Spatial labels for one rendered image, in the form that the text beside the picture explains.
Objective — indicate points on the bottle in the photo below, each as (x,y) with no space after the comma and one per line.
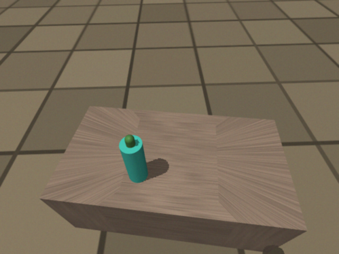
(132,151)

